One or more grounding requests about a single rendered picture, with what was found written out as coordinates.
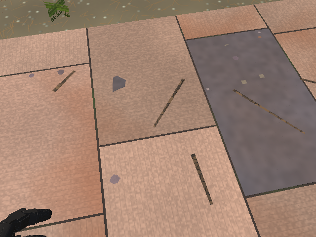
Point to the robot left hand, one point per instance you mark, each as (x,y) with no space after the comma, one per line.
(21,218)

